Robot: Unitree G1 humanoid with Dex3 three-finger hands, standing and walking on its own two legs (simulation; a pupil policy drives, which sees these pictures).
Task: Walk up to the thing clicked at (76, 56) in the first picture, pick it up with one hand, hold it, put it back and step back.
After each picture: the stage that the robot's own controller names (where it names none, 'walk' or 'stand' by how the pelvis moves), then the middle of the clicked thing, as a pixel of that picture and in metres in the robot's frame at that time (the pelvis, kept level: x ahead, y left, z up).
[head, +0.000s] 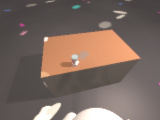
stand; (74, 60) +0.56 +0.16 -0.11
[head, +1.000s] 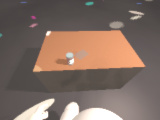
rise first; (70, 59) +0.53 +0.22 -0.08
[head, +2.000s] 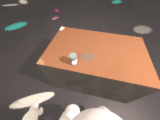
stand; (73, 59) +0.50 +0.19 -0.07
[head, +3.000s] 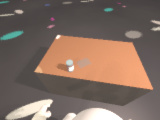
stand; (70, 66) +0.49 +0.20 -0.11
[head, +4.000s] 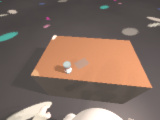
stand; (67, 67) +0.46 +0.21 -0.11
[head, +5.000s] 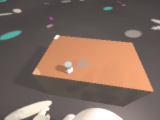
stand; (68, 67) +0.46 +0.20 -0.11
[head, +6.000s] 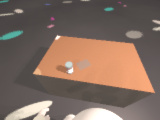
stand; (69, 68) +0.46 +0.20 -0.11
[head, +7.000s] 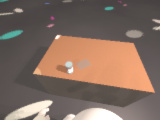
rise first; (69, 67) +0.46 +0.20 -0.11
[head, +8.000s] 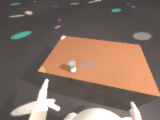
rise first; (72, 67) +0.48 +0.20 -0.11
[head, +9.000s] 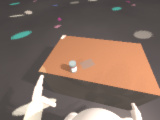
go down; (73, 67) +0.47 +0.19 -0.10
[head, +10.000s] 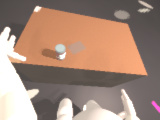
go down; (60, 52) +0.49 +0.18 -0.03
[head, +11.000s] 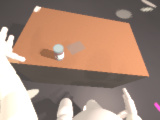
approach; (59, 53) +0.48 +0.19 -0.02
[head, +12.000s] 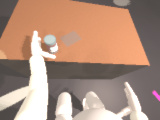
close in; (51, 45) +0.50 +0.20 +0.01
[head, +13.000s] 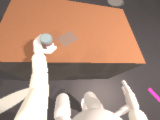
lift; (47, 44) +0.51 +0.20 +0.02
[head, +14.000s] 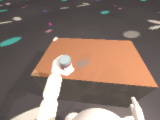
lift; (66, 65) +0.33 +0.15 +0.15
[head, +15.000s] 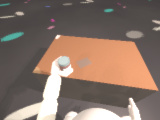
hold; (65, 66) +0.33 +0.17 +0.12
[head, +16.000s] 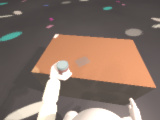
hold; (63, 70) +0.32 +0.17 +0.09
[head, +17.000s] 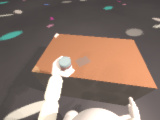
crouch; (66, 66) +0.33 +0.16 +0.12
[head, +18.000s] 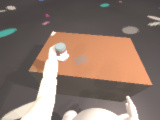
crouch; (61, 52) +0.43 +0.20 +0.12
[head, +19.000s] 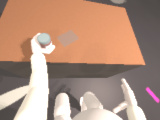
lower; (46, 43) +0.51 +0.22 +0.00
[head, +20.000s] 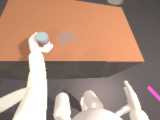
lower; (44, 42) +0.52 +0.22 +0.02
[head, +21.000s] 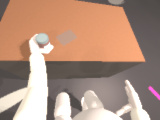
lower; (44, 44) +0.51 +0.22 +0.02
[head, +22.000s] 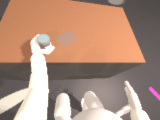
lower; (45, 44) +0.51 +0.21 +0.02
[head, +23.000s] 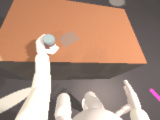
loosen; (50, 44) +0.51 +0.20 +0.02
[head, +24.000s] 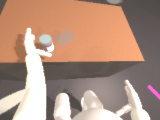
withdraw; (47, 44) +0.51 +0.20 +0.02
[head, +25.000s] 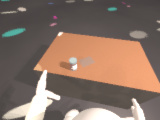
sink last; (73, 64) +0.47 +0.17 -0.05
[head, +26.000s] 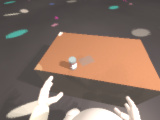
stand; (72, 63) +0.48 +0.18 -0.05
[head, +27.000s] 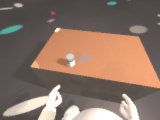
stand; (70, 61) +0.49 +0.18 -0.04
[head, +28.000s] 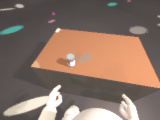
stand; (70, 60) +0.49 +0.18 -0.04
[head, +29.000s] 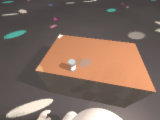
stand; (72, 65) +0.49 +0.18 -0.10
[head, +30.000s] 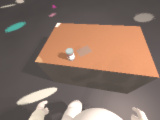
walk; (70, 54) +0.54 +0.21 -0.08
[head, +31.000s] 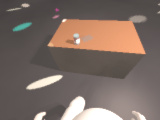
walk; (76, 39) +0.81 +0.24 -0.09
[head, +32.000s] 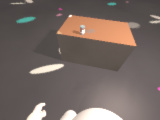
stand; (82, 30) +1.09 +0.16 -0.09
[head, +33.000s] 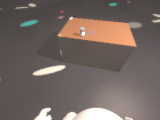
stand; (82, 32) +1.09 +0.17 -0.11
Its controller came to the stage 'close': yes
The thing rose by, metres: 0.23
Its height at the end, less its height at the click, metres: +0.00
